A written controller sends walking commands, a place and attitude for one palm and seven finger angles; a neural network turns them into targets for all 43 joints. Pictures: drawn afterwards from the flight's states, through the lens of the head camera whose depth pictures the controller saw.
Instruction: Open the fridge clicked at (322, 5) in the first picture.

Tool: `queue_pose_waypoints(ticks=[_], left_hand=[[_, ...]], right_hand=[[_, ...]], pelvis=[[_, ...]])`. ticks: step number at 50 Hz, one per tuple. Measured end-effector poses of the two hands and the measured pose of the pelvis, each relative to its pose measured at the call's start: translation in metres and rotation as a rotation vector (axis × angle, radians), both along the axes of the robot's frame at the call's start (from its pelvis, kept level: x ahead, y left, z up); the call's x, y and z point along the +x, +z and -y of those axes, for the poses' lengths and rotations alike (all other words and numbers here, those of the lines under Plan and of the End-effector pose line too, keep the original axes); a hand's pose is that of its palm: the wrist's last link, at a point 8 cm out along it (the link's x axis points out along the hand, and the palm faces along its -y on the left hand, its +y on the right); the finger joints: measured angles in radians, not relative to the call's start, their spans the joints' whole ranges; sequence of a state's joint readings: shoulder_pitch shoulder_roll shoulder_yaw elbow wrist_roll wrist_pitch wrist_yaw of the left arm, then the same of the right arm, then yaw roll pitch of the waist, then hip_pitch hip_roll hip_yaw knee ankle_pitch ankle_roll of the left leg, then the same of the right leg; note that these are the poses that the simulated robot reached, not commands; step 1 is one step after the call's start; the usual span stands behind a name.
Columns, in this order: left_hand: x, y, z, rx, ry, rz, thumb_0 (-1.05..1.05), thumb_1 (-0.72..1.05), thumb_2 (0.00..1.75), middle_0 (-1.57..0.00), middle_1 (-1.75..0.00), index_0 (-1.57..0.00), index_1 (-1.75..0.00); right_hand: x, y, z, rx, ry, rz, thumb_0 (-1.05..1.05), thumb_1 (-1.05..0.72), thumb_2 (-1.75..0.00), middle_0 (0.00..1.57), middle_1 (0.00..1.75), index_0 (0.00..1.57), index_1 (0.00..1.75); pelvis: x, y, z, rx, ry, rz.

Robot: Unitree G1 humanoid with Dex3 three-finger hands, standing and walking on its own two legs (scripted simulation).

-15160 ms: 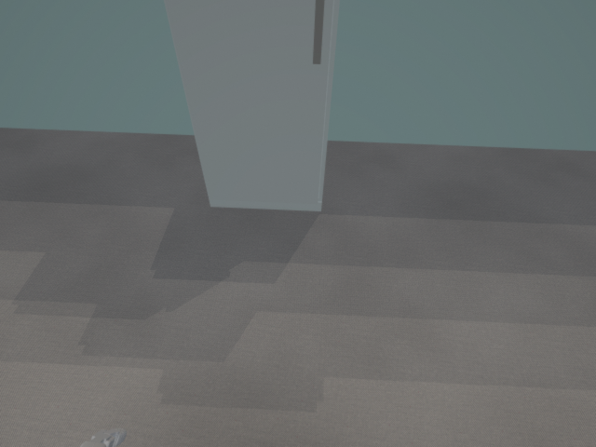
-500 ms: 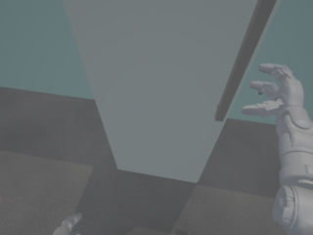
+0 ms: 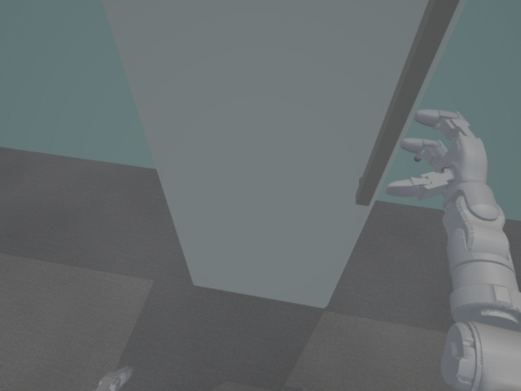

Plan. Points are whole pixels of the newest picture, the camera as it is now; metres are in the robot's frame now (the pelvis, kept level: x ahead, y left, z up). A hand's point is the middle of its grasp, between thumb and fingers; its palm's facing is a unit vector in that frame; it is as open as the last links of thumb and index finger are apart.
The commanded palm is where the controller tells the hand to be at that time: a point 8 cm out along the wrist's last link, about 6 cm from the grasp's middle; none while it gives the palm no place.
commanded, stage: feel for the door with the fingertips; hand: right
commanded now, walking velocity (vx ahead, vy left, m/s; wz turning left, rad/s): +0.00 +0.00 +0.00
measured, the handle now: (400, 93) +0.50 -0.15 +0.23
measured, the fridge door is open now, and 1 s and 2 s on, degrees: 0 0 0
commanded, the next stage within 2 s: slide the fingers in behind the handle in 0.54 s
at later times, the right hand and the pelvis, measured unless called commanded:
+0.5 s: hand (409, 150) +0.45 -0.18 +0.16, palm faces +0.09 +1.00 +0.01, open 14.0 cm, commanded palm +0.43 -0.23 +0.16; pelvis +0.00 +0.01 +0.00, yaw +0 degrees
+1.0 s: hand (404, 151) +0.46 -0.17 +0.16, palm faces +0.06 +1.00 +0.02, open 13.8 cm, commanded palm +0.42 -0.22 +0.16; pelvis -0.01 +0.00 +0.00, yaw +0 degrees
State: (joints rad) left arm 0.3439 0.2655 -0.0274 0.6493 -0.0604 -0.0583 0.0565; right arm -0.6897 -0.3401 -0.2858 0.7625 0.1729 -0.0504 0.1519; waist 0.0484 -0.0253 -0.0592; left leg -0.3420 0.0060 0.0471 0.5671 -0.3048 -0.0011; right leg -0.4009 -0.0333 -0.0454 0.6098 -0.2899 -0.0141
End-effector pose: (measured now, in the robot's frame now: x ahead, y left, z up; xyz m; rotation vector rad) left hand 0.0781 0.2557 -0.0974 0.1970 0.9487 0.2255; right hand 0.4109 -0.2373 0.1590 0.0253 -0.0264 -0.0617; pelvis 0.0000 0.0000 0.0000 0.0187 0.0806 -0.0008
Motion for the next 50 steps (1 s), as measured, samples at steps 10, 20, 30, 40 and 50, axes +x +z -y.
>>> queue_pose_waypoints(ticks=[10,20,30,40,50], left_hand=[[0.012,0.002,0.003,-0.013,-0.014,0.043,0.01,0.91,0.89,-0.20,-0.30,-0.20,-0.30],[-0.002,-0.002,-0.004,-0.006,-0.004,-0.002,0.01,0.91,0.89,-0.20,-0.30,-0.20,-0.30],[-0.029,-0.007,-0.013,0.015,0.025,-0.085,0.01,0.91,0.89,-0.20,-0.30,-0.20,-0.30],[-0.047,-0.009,-0.012,0.019,0.035,-0.130,0.01,0.91,0.89,-0.20,-0.30,-0.20,-0.30],[-0.037,-0.009,-0.001,-0.005,0.027,-0.087,0.01,0.91,0.89,-0.20,-0.30,-0.20,-0.30]], right_hand=[[0.001,-0.001,-0.016,-0.002,-0.017,-0.014,-0.01,0.50,-0.30,0.30,1.20,0.30,1.20],[0.010,0.004,-0.012,-0.013,-0.027,-0.018,-0.01,0.50,-0.30,0.30,1.20,0.30,1.20],[0.021,-0.001,-0.007,-0.013,-0.019,-0.029,-0.01,0.50,-0.30,0.32,1.22,0.33,1.22],[0.025,-0.002,-0.003,-0.015,-0.013,-0.017,-0.01,0.50,-0.30,0.38,1.27,0.38,1.25],[0.022,-0.005,-0.013,-0.002,-0.001,-0.008,-0.01,0.50,-0.30,0.33,1.23,0.33,1.21]], pelvis=[[-0.002,0.000,-0.003,-0.003,0.002,0.007],[-0.004,0.000,-0.007,-0.003,-0.003,-0.002],[-0.005,-0.002,-0.007,-0.001,-0.005,-0.023],[-0.008,-0.004,-0.004,0.004,-0.008,-0.040],[-0.006,-0.003,0.001,0.003,0.003,-0.035]])
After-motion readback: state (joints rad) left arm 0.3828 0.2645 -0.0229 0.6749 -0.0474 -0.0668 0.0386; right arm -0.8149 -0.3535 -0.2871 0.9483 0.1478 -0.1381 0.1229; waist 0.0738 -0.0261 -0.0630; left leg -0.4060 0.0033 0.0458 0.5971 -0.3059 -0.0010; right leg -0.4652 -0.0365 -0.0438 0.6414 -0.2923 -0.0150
